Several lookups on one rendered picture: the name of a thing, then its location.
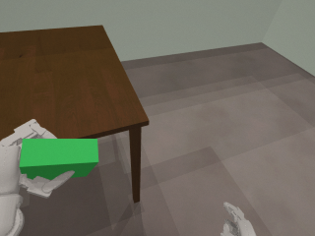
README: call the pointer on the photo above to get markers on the left robot hand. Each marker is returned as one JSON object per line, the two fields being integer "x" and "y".
{"x": 11, "y": 178}

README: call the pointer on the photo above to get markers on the table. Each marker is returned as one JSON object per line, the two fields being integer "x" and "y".
{"x": 71, "y": 81}

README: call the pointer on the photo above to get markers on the left robot forearm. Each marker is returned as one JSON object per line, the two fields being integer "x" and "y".
{"x": 12, "y": 219}

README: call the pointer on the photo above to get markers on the right robot hand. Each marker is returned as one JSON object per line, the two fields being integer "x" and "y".
{"x": 242, "y": 227}

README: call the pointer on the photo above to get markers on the sponge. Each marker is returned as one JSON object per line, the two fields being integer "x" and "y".
{"x": 49, "y": 158}

